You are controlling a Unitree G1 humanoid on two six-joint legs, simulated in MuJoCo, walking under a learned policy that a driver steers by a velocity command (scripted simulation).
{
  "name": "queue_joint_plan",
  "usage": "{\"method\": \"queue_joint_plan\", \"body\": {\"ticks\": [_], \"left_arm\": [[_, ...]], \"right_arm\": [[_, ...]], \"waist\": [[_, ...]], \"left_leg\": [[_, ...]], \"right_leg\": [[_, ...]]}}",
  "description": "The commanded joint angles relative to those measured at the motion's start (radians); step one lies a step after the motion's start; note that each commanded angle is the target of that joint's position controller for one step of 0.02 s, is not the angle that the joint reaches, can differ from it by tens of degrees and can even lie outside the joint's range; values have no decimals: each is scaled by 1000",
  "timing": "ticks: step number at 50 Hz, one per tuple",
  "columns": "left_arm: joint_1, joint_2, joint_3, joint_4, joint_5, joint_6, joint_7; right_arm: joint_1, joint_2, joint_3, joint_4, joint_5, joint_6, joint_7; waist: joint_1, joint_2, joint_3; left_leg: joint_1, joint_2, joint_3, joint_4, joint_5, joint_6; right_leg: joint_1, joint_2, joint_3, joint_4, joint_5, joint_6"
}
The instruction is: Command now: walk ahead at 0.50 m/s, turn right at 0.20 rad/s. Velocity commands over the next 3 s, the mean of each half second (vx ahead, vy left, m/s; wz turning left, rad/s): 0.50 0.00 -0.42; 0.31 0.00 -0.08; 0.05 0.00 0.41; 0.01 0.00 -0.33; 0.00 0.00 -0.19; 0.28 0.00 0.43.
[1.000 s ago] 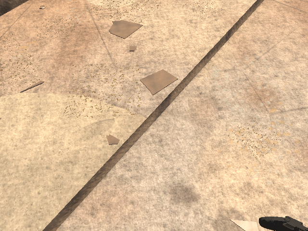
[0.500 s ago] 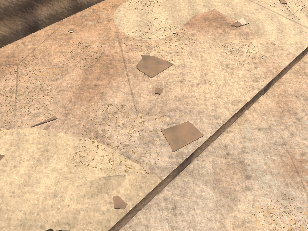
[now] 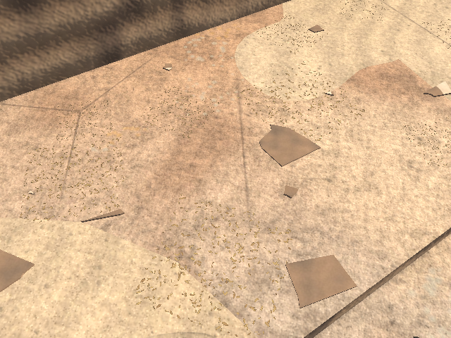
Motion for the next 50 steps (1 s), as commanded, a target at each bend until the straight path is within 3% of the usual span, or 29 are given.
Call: {"method": "queue_joint_plan", "body": {"ticks": [1, 2, 3, 5, 10, 18, 21, 23, 24, 25, 26, 27, 28, 30, 32, 33, 34, 36, 38, 39, 42, 43, 44, 45, 46, 47, 48, 49, 50], "left_arm": [[-21, 130, 30, -91, 20, 5, 12], [-71, 122, 34, -99, 20, 7, 2], [-86, 99, 31, -95, 18, 11, -6], [-67, 87, 34, -73, 31, 34, -20], [-195, 37, 37, -121, 36, 62, -30], [-454, 4, 12, -232, 36, 78, -49], [-420, 13, 14, -236, 37, 81, -34], [-325, 54, 35, -220, 37, 73, -25], [-238, 78, 52, -190, 35, 64, -25], [-124, 104, 73, -154, 38, 51, -16], [-75, 175, 93, -115, 35, 45, -5], [-45, 337, 124, -142, 48, 56, -4], [-11, 299, 127, -135, 28, 67, 10], [-50, 175, 89, -81, 19, 53, 13], [-99, 66, 43, -61, 15, 29, 9], [-109, 56, 31, -45, 18, 18, 8], [-115, 68, 25, -29, 23, 7, 1], [-163, 106, 17, -36, 27, -11, -8], [-144, 113, 8, -22, 15, -25, 0], [-114, 101, 5, -5, 8, -25, 9], [-103, 111, 5, -8, -2, -19, 34], [-111, 128, 10, -17, 0, -16, 43], [-168, 173, 10, -38, -16, 16, 59], [-224, 196, 17, -66, -14, 44, 72], [-276, 209, 23, -93, -11, 70, 77], [-294, 216, 30, -135, -10, 84, 85], [-216, 80, 2, -201, 30, 85, 70], [-95, 88, 10, -147, 46, 58, 28], [-107, 126, 25, -153, 7, 49, 4]], "right_arm": [[361, -238, -83, 53, 25, 13, -26], [268, -163, -62, 41, 28, 9, -21], [217, -118, -51, 41, 31, 1, -16], [200, -80, -41, 55, 32, -20, -23], [320, -77, -50, 129, 35, -44, -25], [372, -88, -49, 173, 33, -39, -41], [384, -107, -52, 183, 39, -34, -55], [385, -159, -63, 181, 37, -10, -55], [402, -181, -69, 179, 45, 4, -49], [366, -194, -72, 166, 65, 5, -41], [310, -96, -57, 130, 58, -5, -31], [337, -48, -45, 34, 82, -14, -28], [197, -84, -49, 13, 63, -29, -30], [128, -33, -33, -16, 44, -43, -37], [170, 30, -14, -9, 34, -3, -33], [163, 70, 2, -26, 35, 22, -32], [129, 96, 16, -54, 40, 40, -35], [90, 60, 18, -84, 42, 57, -43], [83, 4, 2, -86, 34, 65, -38], [70, 14, 7, -85, 23, 71, -35], [59, 60, 30, -83, 34, 84, -32], [93, 48, 27, -70, 38, 85, -33], [-6, -25, 2, -144, 83, 50, -22], [74, -72, -16, -134, 86, 35, -12], [176, -106, -29, -100, 86, 28, -1], [264, -143, -48, -75, 79, 29, 5], [196, -255, -69, -101, 41, 29, -3], [150, -219, -63, -145, -14, 29, -22], [95, -141, -44, -162, 9, 18, -23]], "waist": [[-166, 96, -116], [-125, 80, -1], [-96, 83, 49], [-58, 105, 59], [-62, 66, 47], [-93, 69, 100], [-78, 86, 44], [-35, 94, -41], [-6, 84, -98], [67, 73, -148], [53, -51, -147], [19, -200, -309], [87, -28, -303], [5, 12, -84], [-80, 17, -42], [-116, 16, -21], [-139, 4, 20], [-164, -20, 75], [-146, -55, 73], [-127, -64, 44], [-107, -78, -45], [-116, -108, -85], [-131, -185, -151], [-178, -202, -218], [-215, -179, -258], [-251, -97, -276], [-111, 319, -282], [-88, 331, -418], [-68, 151, -263]], "left_leg": [[508, 438, -651, -319, -318, 170], [397, 381, -516, -353, -339, 148], [313, 326, -402, -394, -258, 114], [251, 260, -236, -422, -60, 66], [345, 261, -50, -386, 313, 67], [416, 266, 115, -387, 454, 32], [509, 271, 182, -253, 933, 4], [533, 272, 188, -7, 1173, 11], [476, 273, 179, 173, 1133, 16], [307, 245, 188, 402, 857, -6], [-7, 126, 154, 721, -60, -37], [-314, -21, 40, 1158, -360, -82], [-451, 33, -86, 1261, -211, -79], [-578, 68, -41, 1381, -206, -47], [-628, 65, -32, 1570, -243, -12], [-634, 61, -38, 1573, -252, -8], [-650, 49, -35, 1534, -262, -6], [-567, 37, -8, 1283, -210, -22], [-482, 42, 44, 1020, -130, -35], [-447, 50, 73, 913, -103, -30], [-297, 26, 126, 635, -80, 22], [-242, -1, 137, 583, -103, 35], [-208, -4, 90, 534, -72, 24], [-198, -23, 68, 456, -152, 34], [-108, -45, 64, 302, -98, 47], [98, -44, -54, 135, 74, 69], [316, 235, -653, -65, 496, 267], [333, 329, -997, -229, 341, 368], [210, 316, -889, -199, 154, 321]], "right_leg": [[-562, -12, 90, 574, -38, -43], [-579, -47, 94, 571, 46, -44], [-551, -73, 88, 534, 110, -35], [-492, -85, 78, 520, 179, -9], [-670, -78, 48, 618, 247, 10], [-639, -74, -71, 181, 412, -24], [-489, -8, -161, 86, 326, -91], [-324, 85, -206, 30, 170, -126], [-152, 117, -199, -48, 198, -143], [86, 99, -125, -199, 306, -164], [303, -92, 122, -233, 427, -204], [516, -409, 702, -279, 727, -439], [471, -392, 648, -359, 594, -456], [240, -287, 466, -357, 483, -343], [28, -235, 311, -312, 579, -264], [-79, -231, 262, -310, 599, -233], [-181, -220, 220, -344, 556, -199], [-332, -173, 137, -442, 558, -151], [-296, -135, 47, -501, 814, -138], [-220, -120, -3, -492, 948, -113], [-5, -155, -74, -470, 1291, -88], [70, -178, -86, -408, 1460, -82], [107, -236, -33, -319, 1690, -68], [251, -253, -41, -212, 1781, -59], [291, -240, -68, -84, 1762, -51], [156, -178, -68, 113, 1522, -39], [-255, 126, -26, 565, 225, 67], [-375, 179, 220, 913, -38, 66], [-472, 139, 221, 1005, -43, 52]]}}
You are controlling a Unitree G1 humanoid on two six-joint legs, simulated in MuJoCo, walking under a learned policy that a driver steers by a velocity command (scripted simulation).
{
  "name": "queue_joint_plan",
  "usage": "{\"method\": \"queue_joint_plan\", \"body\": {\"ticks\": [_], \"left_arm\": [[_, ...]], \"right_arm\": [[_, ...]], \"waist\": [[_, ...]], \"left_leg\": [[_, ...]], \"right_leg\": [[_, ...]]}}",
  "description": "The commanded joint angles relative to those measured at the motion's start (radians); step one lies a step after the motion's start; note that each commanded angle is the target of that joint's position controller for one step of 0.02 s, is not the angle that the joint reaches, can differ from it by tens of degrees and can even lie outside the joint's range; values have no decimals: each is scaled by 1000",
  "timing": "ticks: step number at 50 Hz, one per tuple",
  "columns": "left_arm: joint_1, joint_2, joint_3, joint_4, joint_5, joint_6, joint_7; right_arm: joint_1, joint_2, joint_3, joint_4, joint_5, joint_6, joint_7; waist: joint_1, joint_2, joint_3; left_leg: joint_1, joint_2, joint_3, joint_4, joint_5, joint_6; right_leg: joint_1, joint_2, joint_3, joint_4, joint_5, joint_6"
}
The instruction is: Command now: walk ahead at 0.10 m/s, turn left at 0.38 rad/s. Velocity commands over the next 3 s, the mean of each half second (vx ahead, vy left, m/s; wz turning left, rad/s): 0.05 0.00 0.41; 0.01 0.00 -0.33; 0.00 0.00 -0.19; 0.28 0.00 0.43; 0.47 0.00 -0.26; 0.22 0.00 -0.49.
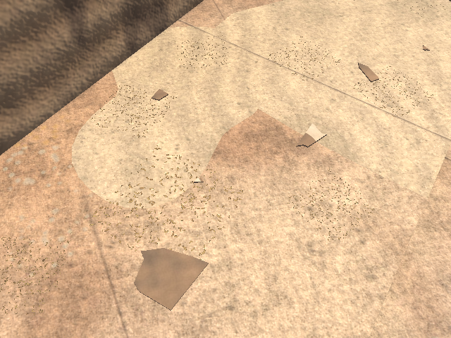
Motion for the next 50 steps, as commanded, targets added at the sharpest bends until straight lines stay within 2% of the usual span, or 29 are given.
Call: {"method": "queue_joint_plan", "body": {"ticks": [1, 2, 4, 7, 11, 14, 17, 18, 20, 22, 23, 25, 26, 27, 28, 29, 30, 31, 34, 38, 41, 42, 43, 44, 45, 46, 47, 48, 50], "left_arm": [[29, 116, 36, -131, -12, -29, -36], [-11, 111, 34, -153, -6, -34, -28], [-23, 110, 37, -189, -16, -35, -13], [-54, 87, 34, -217, -18, -40, 4], [-126, 89, 39, -246, -22, -22, 22], [-134, 91, 42, -265, -28, -5, 31], [-176, 92, 42, -277, -21, -17, 37], [-197, 67, 32, -288, -23, -20, 36], [-171, 84, 32, -257, -27, -28, 31], [-168, 88, 32, -250, -28, -37, 21], [-142, 92, 32, -246, -24, -47, 11], [-108, 71, 27, -231, -20, -60, -8], [-115, 61, 24, -231, -12, -67, -15], [-127, 99, 31, -242, 5, -70, -16], [-142, 184, 48, -263, 13, -68, -13], [-149, 158, 44, -246, 8, -65, -11], [-131, 108, 34, -249, -5, -62, -13], [-107, 104, 33, -240, -10, -56, -12], [-74, 177, 59, -258, -26, -40, 3], [-74, 183, 72, -291, -36, -22, 9], [-130, 180, 81, -319, -52, 2, 11], [-143, 169, 80, -330, -54, 9, 10], [-148, 142, 73, -347, -52, 10, 7], [-131, 136, 70, -355, -47, 4, -3], [-101, 161, 81, -338, -28, -4, -11], [-83, 192, 96, -317, -32, -5, -16], [-66, 181, 96, -298, -39, 3, -17], [-65, 139, 83, -288, -47, 16, -12], [-122, 95, 62, -309, -47, 24, -8]], "right_arm": [[4, -109, -39, -90, 24, -36, -11], [8, -117, -41, -73, 43, -42, -12], [-3, -123, -53, -80, 35, -51, -18], [55, -128, -60, -85, 41, -43, -28], [86, -187, -80, -116, 41, 4, -59], [34, -189, -78, -155, 31, 45, -66], [58, -190, -82, -167, 27, 64, -73], [48, -186, -83, -177, 26, 72, -78], [33, -183, -82, -182, 17, 74, -80], [55, -166, -76, -160, 12, 73, -70], [36, -144, -62, -161, -5, 59, -56], [-5, -84, -37, -144, 3, 43, -32], [17, -81, -33, -121, 13, 35, -23], [58, -98, -38, -100, 9, 23, -16], [117, -123, -46, -94, -5, 11, -14], [107, -122, -46, -92, -5, 6, -20], [36, -147, -52, -99, -5, 6, -27], [-27, -137, -53, -112, 0, 9, -31], [-31, -106, -56, -108, 8, 16, -29], [-18, -80, -60, -89, 20, 7, -29], [28, -80, -66, -64, 29, 3, -26], [50, -102, -74, -57, 24, 4, -26], [41, -157, -89, -59, 11, 11, -30], [40, -201, -103, -59, -1, 17, -33], [19, -178, -97, -85, -12, 14, -39], [13, -150, -86, -102, -10, 10, -47], [-22, -143, -83, -112, 2, 8, -55], [-43, -148, -84, -104, 18, 10, -57], [-10, -161, -84, -89, 24, 19, -64]], "waist": [[37, -8, -99], [60, -85, -34], [83, -28, -51], [68, 26, -119], [41, 61, -158], [49, 124, -131], [15, 114, -127], [3, 118, -126], [-15, 111, -144], [-40, 126, -147], [-26, 141, -174], [11, 101, -151], [17, 79, -124], [0, 44, -114], [-55, -102, -106], [-61, -246, -107], [-17, -227, -87], [8, -211, -88], [27, -170, -94], [33, -150, -134], [2, -140, -166], [-3, -118, -179], [17, 4, -148], [29, 218, -101], [16, 253, -124], [19, 138, -127], [42, 57, -112], [48, 36, -63], [11, 67, -45]], "left_leg": [[335, 304, -788, -558, 182, 190], [272, 252, -649, -581, 148, 136], [267, 161, -503, -618, 187, 92], [410, 131, -428, -601, 423, 90], [475, 132, -454, -595, 356, 85], [441, 124, -500, -609, 170, 75], [448, 123, -565, -597, 70, 81], [460, 134, -583, -600, 23, 72], [464, 144, -544, -576, 50, 56], [430, 150, -534, -564, 76, 68], [405, 196, -561, -551, 176, 90], [383, 190, -527, -516, 288, 84], [377, 167, -501, -510, 295, 57], [349, 135, -482, -487, 206, 19], [315, 48, -399, -410, 25, -25], [352, -8, -281, -384, -33, -76], [365, -4, -255, -370, -13, -99], [361, -1, -237, -370, 11, -107], [298, -10, -185, -331, -28, -117], [259, -21, -166, -299, -108, -129], [369, -9, -159, -436, 19, -124], [450, 32, -180, -468, 98, -109], [515, 126, -278, -506, 187, -51], [541, 276, -439, -572, 372, 56], [571, 428, -553, -589, 541, 168], [572, 443, -534, -575, 600, 188], [567, 402, -462, -551, 579, 154], [560, 333, -369, -554, 534, 118], [583, 291, -286, -567, 520, 108]], "right_leg": [[-405, 15, 117, 587, -116, 11], [-425, -32, 97, 515, -65, 3], [-357, -76, 85, 390, 4, 4], [-387, -80, 76, 261, 34, 43], [-434, -68, 84, 136, 99, 116], [-473, -67, 78, 78, 78, 149], [-465, -66, 89, -36, 92, 156], [-458, -74, 94, -124, 63, 149], [-388, -87, 54, -222, 88, 130], [-274, -94, 27, -310, 104, 111], [-172, -118, 48, -290, 101, 88], [-47, -133, 34, -486, 142, 45], [23, -128, 33, -644, 258, 25], [88, -172, 105, -665, 364, -4], [109, -260, 207, -637, 562, -64], [26, -300, 277, -686, 454, -155], [-7, -305, 327, -721, 361, -180], [0, -298, 348, -721, 323, -175], [48, -302, 407, -697, 303, -192], [101, -286, 446, -647, 456, -208], [46, -230, 412, -598, 488, -165], [-24, -192, 379, -559, 428, -134], [-177, -113, 281, -466, 291, -83], [-322, -2, 120, -344, 22, -14], [-382, -10, 70, -105, -237, 38], [-408, -43, 90, 65, -249, 64], [-422, -65, 96, 136, -204, 76], [-460, -67, 82, 90, -130, 88], [-469, -73, 19, 5, -60, 106]]}}
Over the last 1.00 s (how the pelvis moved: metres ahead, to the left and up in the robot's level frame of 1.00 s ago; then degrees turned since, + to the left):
0.50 -0.11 0.04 -17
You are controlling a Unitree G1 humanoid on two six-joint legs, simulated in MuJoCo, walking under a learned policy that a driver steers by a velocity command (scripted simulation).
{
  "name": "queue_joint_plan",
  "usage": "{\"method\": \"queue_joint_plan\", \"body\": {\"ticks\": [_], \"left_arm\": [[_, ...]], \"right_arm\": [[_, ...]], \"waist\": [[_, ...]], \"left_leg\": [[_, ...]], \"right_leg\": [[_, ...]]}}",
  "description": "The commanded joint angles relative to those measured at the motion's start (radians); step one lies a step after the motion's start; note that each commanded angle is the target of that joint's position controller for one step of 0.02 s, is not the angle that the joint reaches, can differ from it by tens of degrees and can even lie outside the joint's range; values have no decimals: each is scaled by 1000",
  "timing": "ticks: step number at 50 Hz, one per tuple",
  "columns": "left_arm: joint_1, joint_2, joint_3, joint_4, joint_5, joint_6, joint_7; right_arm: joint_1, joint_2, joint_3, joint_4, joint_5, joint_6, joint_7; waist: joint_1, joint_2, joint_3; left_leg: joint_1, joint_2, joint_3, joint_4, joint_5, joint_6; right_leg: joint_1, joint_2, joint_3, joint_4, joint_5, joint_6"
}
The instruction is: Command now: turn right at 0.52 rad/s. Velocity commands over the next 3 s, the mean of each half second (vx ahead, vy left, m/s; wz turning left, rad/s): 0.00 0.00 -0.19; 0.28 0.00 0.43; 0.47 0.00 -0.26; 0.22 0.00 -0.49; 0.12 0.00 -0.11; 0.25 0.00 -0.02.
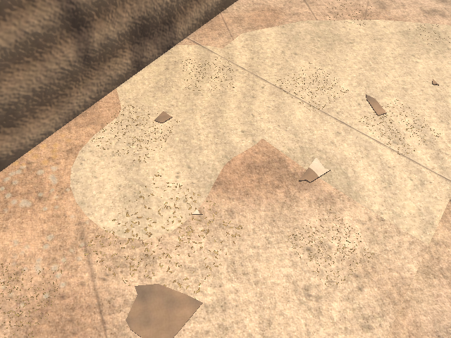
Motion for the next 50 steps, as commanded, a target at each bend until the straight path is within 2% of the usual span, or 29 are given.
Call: {"method": "queue_joint_plan", "body": {"ticks": [1, 4, 7, 10, 11, 12, 13, 14, 15, 16, 17, 19, 22, 26, 29, 32, 36, 37, 38, 39, 40, 41, 42, 43, 44, 45, 46, 50], "left_arm": [[-64, 10, -8, -89, -6, -1, -1], [-98, 11, -16, -116, -3, -3, -20], [-83, 29, -12, -122, 0, -5, -33], [-2, 29, -4, -87, 8, -9, -38], [34, 51, 6, -74, 11, -8, -33], [50, 141, 32, -79, 41, -13, -23], [95, 84, 15, -102, 58, -28, -13], [62, -6, -25, -103, 70, -51, -6], [16, -32, -38, -100, 73, -69, -3], [-22, -28, -37, -96, 60, -79, -4], [-39, -27, -39, -85, 55, -84, -5], [-54, -14, -35, -66, 60, -85, -6], [-49, 12, -24, -61, 52, -74, 6], [-30, 16, -17, -50, 50, -55, 31], [0, 40, -1, -33, 33, -56, 37], [-12, 81, 18, -16, 19, -70, 29], [-71, 116, 34, 1, -6, -94, -6], [-99, 113, 33, 1, -13, -93, -11], [-112, 89, 28, 2, -11, -88, -12], [-110, 39, 16, 2, 4, -83, -15], [-117, -46, -10, -26, 22, -80, -34], [-117, -24, -9, -76, -5, -100, -45], [-141, 54, 5, -74, -35, -120, -53], [-130, 94, 15, -64, -30, -134, -54], [-124, 81, 12, -43, -2, -139, -49], [-133, 88, 16, -41, 22, -147, -46], [-132, 85, 19, -29, 26, -147, -49], [-173, 23, -2, -17, 14, -140, -57]], "right_arm": [[-31, -137, -32, -68, 7, 0, -16], [-12, -171, -41, -52, 5, 8, -22], [6, -196, -47, -24, 22, 9, -17], [-8, -193, -41, 8, 45, 4, -11], [21, -168, -31, 31, 33, -4, -6], [11, -101, -13, 19, 20, -16, -2], [-68, -90, 3, -7, 9, -17, -2], [-88, -114, -8, 1, 22, -8, 6], [-52, -103, -8, 29, 34, 0, 14], [-26, -101, -11, 50, 32, 8, 14], [-15, -115, -19, 66, 26, 15, 10], [31, -133, -31, 99, 34, 25, 4], [17, -156, -46, 88, 41, 36, -12], [-18, -137, -51, 54, 34, 44, -20], [-6, -123, -44, 31, 27, 36, 4], [-23, -102, -33, 12, 28, 21, 38], [77, -121, -44, 43, 36, 15, 68], [141, -113, -46, 70, 41, 12, 71], [239, -114, -50, 121, 40, 5, 68], [366, -140, -65, 180, 38, -5, 64], [405, -214, -74, 166, 29, -24, 55], [286, -274, -76, 78, 15, -55, 64], [195, -242, -69, 50, 20, -71, 64], [146, -195, -51, 41, 28, -80, 60], [137, -177, -42, 37, 27, -80, 56], [140, -163, -35, 35, 27, -86, 50], [159, -146, -28, 37, 23, -91, 41], [251, -134, -20, 64, 15, -99, 22]], "waist": [[-15, 131, -38], [-40, 174, -78], [-42, 185, -83], [4, 152, -72], [10, 108, -97], [18, -116, -146], [89, -168, -183], [79, -87, -174], [47, -49, -155], [31, -30, -128], [22, -33, -99], [5, -66, -64], [23, -63, -39], [37, -54, -39], [39, -88, -66], [26, -92, -46], [-45, -92, -26], [-82, -68, -24], [-117, -10, -29], [-147, 125, -32], [-116, 319, 14], [-58, 293, 19], [-43, 206, 88], [-12, 169, 120], [-7, 139, 104], [-11, 132, 82], [-11, 115, 61], [-48, 131, 44]], "left_leg": [[182, 244, -174, -133, 475, 199], [186, 267, -132, -133, 431, 203], [160, 284, -130, -119, 373, 196], [83, 250, -92, -42, 250, 142], [1, 223, -66, 21, 158, 104], [-214, 125, 47, 153, -31, 12], [-312, 69, 18, 346, -267, -32], [-306, 101, -83, 494, -308, -50], [-287, 111, -114, 533, -285, -61], [-298, 116, -122, 528, -248, -76], [-277, 119, -133, 529, -201, -88], [-222, 88, -120, 579, -138, -114], [-297, 68, -121, 661, -129, -145], [-405, 80, -118, 717, -118, -167], [-402, 112, -60, 625, -88, -153], [-282, 122, -16, 451, -104, -98], [-41, 113, 53, 211, -120, -6], [44, 99, 86, 112, -63, 18], [158, 44, 137, 25, -28, 37], [286, 18, 82, -49, -82, 71], [356, 240, -336, -143, -239, 169], [284, 370, -753, -345, -463, 343], [213, 406, -759, -424, -554, 345], [190, 380, -673, -407, -443, 296], [184, 334, -571, -377, -318, 257], [198, 302, -512, -362, -221, 231], [220, 272, -441, -358, -130, 209], [288, 219, -241, -354, 167, 161]], "right_leg": [[-147, -38, -58, -46, 49, 33], [-34, -56, -98, -219, 84, 23], [70, -47, -122, -375, 95, -11], [270, -12, -155, -677, 286, -82], [410, -26, -119, -704, 345, -106], [577, -190, 96, -645, 347, -190], [594, -376, 359, -728, 286, -309], [540, -412, 373, -751, 299, -334], [494, -371, 289, -742, 301, -306], [472, -334, 231, -745, 275, -273], [427, -312, 191, -755, 282, -251], [343, -275, 112, -773, 322, -246], [372, -311, 101, -780, 340, -289], [438, -359, 87, -784, 337, -325], [450, -368, 76, -847, 62, -306], [382, -368, 21, -887, -22, -282], [286, -362, -59, -873, -27, -254], [246, -345, -95, -822, -57, -234], [186, -294, -151, -714, -101, -205], [89, -200, -231, -438, -100, -165], [-201, -113, -242, -4, -138, -99], [-354, -33, -63, 82, -95, -83], [-385, -92, -20, 108, -25, -88], [-380, -127, -13, 87, 76, -87], [-345, -141, -24, 59, 130, -79], [-316, -142, -27, 25, 167, -72], [-295, -137, -34, -17, 237, -67], [-269, -118, -83, -213, 423, -54]]}}
Over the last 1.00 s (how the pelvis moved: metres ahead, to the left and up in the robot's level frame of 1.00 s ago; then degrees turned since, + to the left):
0.11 -0.01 0.06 2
